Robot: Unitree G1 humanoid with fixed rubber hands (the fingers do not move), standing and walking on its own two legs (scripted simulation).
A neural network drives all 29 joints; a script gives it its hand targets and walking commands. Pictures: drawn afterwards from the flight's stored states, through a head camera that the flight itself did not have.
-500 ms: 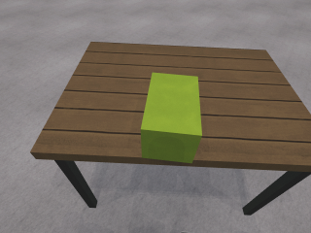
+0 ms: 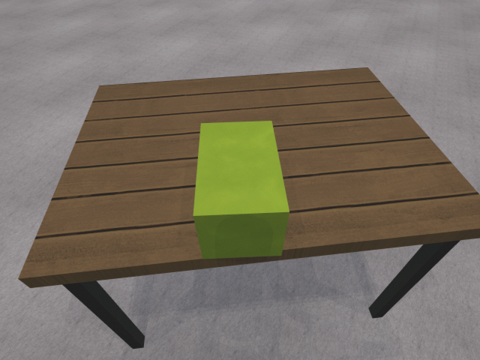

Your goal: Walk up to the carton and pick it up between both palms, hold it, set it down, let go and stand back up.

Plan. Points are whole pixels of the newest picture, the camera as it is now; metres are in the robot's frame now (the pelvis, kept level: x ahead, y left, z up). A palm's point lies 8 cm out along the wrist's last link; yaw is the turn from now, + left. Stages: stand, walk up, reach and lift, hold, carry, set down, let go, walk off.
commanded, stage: walk up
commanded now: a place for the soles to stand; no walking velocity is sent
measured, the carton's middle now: (239, 186) +0.48 +0.02 +0.00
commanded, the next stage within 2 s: none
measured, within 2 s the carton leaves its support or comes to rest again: neither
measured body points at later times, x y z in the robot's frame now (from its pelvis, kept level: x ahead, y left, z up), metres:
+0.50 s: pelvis +0.00 +0.00 +0.00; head +0.02 -0.01 +0.45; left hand +0.06 +0.27 -0.12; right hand +0.04 -0.28 -0.14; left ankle -0.03 +0.12 -0.71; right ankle +0.01 -0.11 -0.73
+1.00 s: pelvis +0.01 +0.04 +0.01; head +0.02 +0.04 +0.46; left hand +0.10 +0.30 -0.13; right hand +0.02 -0.23 -0.13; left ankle +0.01 +0.15 -0.73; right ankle +0.01 -0.11 -0.73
